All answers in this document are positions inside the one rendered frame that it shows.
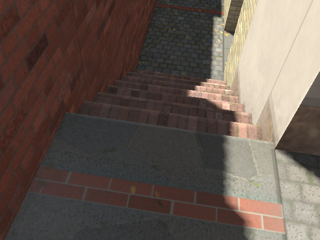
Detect stairs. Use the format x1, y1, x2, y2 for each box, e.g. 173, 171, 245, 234
78, 68, 263, 141

